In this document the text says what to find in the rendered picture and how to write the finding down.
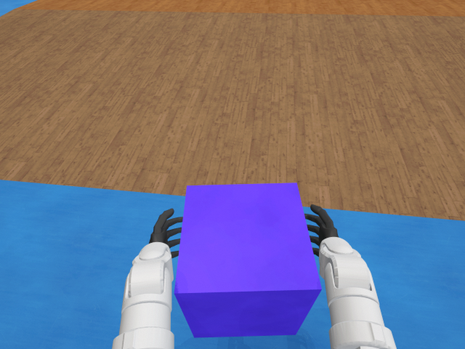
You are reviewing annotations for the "left robot hand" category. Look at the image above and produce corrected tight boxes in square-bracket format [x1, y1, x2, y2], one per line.
[149, 209, 183, 258]

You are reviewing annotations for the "carton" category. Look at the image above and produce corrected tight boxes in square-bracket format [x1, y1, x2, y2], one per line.
[174, 182, 322, 338]

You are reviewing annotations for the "right robot hand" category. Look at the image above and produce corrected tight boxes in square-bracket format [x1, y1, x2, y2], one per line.
[304, 204, 339, 257]

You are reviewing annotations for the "robot left forearm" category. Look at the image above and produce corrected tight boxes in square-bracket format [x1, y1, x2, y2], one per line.
[112, 242, 174, 349]

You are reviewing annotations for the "robot right forearm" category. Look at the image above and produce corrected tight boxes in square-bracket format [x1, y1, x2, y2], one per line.
[319, 237, 397, 349]

